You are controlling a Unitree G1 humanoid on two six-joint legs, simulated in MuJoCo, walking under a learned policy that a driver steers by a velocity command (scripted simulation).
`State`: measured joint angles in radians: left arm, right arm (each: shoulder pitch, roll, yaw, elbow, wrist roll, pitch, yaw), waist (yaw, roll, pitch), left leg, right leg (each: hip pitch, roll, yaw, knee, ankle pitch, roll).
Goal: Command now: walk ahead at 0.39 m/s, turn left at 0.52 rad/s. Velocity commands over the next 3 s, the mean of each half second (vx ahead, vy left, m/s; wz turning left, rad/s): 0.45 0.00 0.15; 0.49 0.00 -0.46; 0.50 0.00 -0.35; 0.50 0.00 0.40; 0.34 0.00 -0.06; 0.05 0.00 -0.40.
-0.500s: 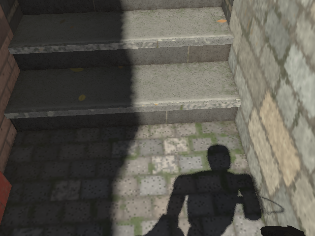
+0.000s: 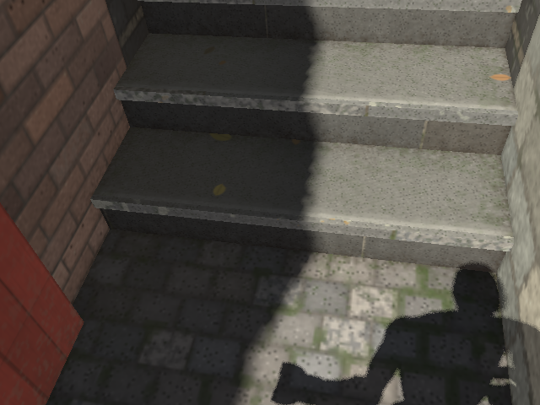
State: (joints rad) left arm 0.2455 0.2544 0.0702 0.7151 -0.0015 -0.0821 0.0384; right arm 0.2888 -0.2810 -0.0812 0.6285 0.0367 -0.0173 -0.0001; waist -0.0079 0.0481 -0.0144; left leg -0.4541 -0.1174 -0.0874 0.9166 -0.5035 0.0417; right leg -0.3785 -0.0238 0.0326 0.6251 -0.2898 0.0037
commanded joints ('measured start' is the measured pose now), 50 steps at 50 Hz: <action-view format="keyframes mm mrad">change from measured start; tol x32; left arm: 1 162 166 64 -8 -9 4 12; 22 290 -21 0 113 5 -12 -58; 40 -259 38 -24 -8 31 54 -126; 50 49 237 58 72 12 60 -53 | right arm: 1 -97 -88 -27 -122 -9 -10 -16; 50 -1 -89 19 124 -52 -80 -1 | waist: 1 90 -225 63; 19 17 -190 153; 22 -167 341 -334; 35 22 19 110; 50 71 -61 -68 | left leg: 1 -487 101 13 297 35 -20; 18 -19 148 112 -348 339 16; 21 627 191 59 -340 144 59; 22 852 529 -469 -552 -156 142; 29 351 382 -52 -713 587 95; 37 352 357 198 -837 578 98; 45 570 377 337 -327 1267 51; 46 466 358 341 -93 1155 30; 48 -164 76 215 537 -46 -51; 50 -242 187 42 437 152 -24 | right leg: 1 329 -313 487 -378 -387 -199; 18 296 -272 29 -449 235 -132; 20 230 -192 -56 -124 554 -112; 22 -251 42 -53 532 -260 -54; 24 -316 13 117 629 -129 -119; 38 -215 -44 -63 74 366 -73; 45 37 121 -192 -65 76 -192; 48 663 -319 709 -288 74 -456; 50 477 -267 501 -365 123 -381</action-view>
